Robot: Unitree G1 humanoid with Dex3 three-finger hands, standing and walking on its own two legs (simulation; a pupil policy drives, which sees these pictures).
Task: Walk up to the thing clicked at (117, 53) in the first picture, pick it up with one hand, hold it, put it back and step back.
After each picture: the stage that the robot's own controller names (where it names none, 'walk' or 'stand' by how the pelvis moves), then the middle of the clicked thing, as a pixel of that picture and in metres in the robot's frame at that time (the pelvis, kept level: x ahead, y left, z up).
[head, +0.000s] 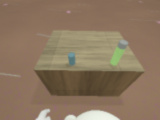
stand; (118, 53) +0.62 -0.24 +0.02
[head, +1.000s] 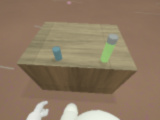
sink last; (108, 49) +0.58 -0.12 +0.06
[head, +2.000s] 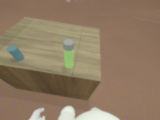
rise first; (68, 55) +0.46 +0.17 +0.05
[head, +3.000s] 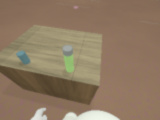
stand; (68, 60) +0.46 +0.19 +0.02
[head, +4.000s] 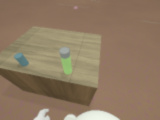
stand; (66, 62) +0.44 +0.20 +0.02
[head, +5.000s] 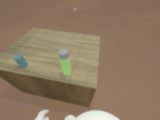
stand; (65, 63) +0.44 +0.21 +0.02
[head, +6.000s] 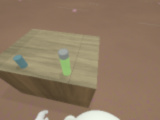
stand; (65, 63) +0.44 +0.21 +0.02
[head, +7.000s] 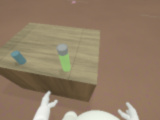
rise first; (64, 59) +0.45 +0.22 +0.02
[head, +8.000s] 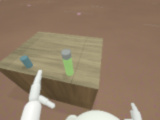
rise first; (68, 63) +0.44 +0.21 +0.02
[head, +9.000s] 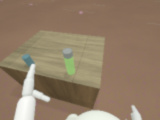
go down; (69, 62) +0.45 +0.21 +0.03
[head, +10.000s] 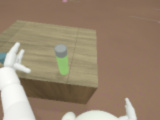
go down; (62, 61) +0.42 +0.19 +0.06
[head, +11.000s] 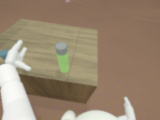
approach; (63, 59) +0.43 +0.19 +0.06
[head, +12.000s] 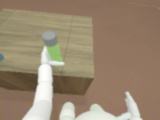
close; (54, 51) +0.45 +0.22 +0.09
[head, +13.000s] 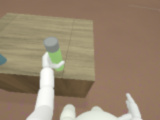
lift; (55, 56) +0.42 +0.21 +0.09
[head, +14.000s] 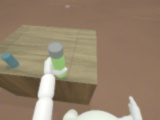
lift; (58, 62) +0.35 +0.19 +0.14
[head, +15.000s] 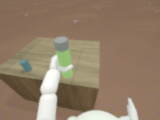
hold; (64, 59) +0.33 +0.17 +0.21
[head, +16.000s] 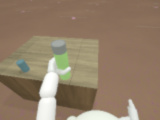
hold; (62, 62) +0.33 +0.18 +0.19
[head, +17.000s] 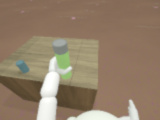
crouch; (63, 61) +0.33 +0.17 +0.19
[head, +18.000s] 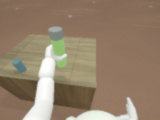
crouch; (59, 49) +0.41 +0.20 +0.22
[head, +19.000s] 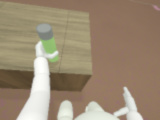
lower; (49, 46) +0.48 +0.23 +0.09
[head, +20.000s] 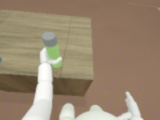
lower; (53, 52) +0.44 +0.22 +0.09
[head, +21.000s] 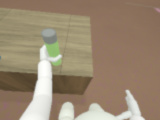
lower; (53, 50) +0.46 +0.21 +0.10
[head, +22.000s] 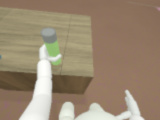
lower; (53, 49) +0.46 +0.22 +0.10
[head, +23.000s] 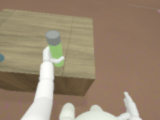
loosen; (56, 51) +0.45 +0.21 +0.10
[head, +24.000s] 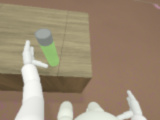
withdraw; (49, 51) +0.44 +0.22 +0.10
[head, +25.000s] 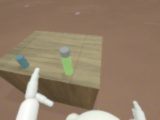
sink last; (67, 62) +0.43 +0.21 +0.06
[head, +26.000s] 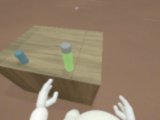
stand; (68, 58) +0.45 +0.20 +0.07
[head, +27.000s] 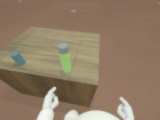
stand; (65, 59) +0.45 +0.20 +0.07
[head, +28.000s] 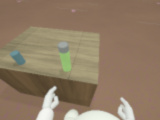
stand; (65, 58) +0.45 +0.20 +0.08
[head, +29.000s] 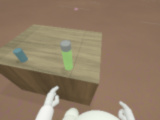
stand; (67, 57) +0.46 +0.20 +0.07
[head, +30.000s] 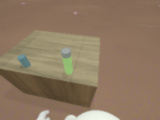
walk; (67, 62) +0.46 +0.20 +0.02
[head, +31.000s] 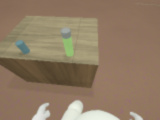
walk; (68, 43) +0.58 +0.22 +0.04
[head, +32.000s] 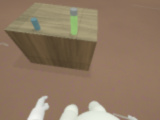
walk; (74, 22) +0.89 +0.21 +0.04
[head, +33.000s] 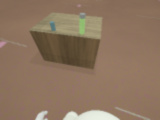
stand; (82, 24) +1.11 +0.18 +0.04
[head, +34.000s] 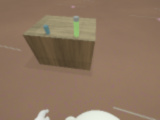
stand; (76, 27) +1.08 +0.22 +0.02
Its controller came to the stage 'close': yes
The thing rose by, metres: 0.19
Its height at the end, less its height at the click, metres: +0.00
